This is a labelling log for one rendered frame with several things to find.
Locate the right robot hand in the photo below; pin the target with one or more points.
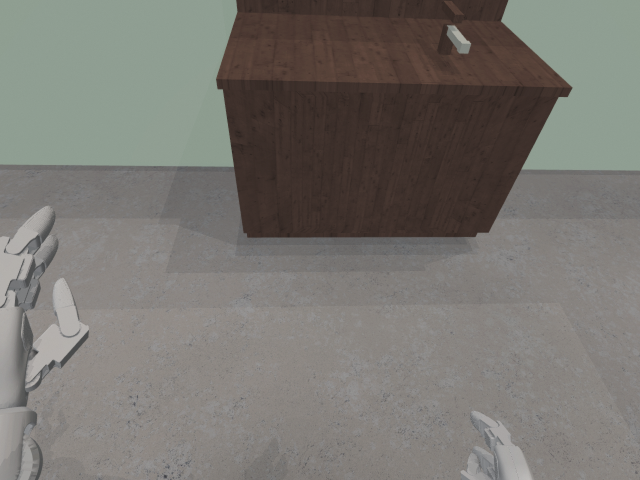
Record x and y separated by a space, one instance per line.
508 462

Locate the left robot forearm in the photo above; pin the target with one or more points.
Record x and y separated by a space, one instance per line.
20 456

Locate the counter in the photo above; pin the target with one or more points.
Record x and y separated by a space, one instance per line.
359 118

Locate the left robot hand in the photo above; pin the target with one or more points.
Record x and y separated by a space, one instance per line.
23 261

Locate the tap lever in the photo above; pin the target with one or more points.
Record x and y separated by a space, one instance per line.
458 40

